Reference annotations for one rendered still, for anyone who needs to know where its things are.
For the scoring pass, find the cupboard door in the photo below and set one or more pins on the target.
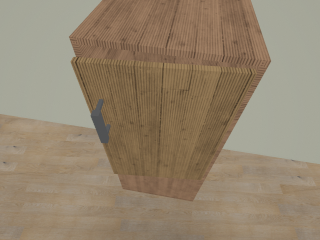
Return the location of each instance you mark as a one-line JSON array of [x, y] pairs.
[[166, 119]]

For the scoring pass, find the handle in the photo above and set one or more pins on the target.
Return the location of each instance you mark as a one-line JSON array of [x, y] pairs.
[[98, 121]]

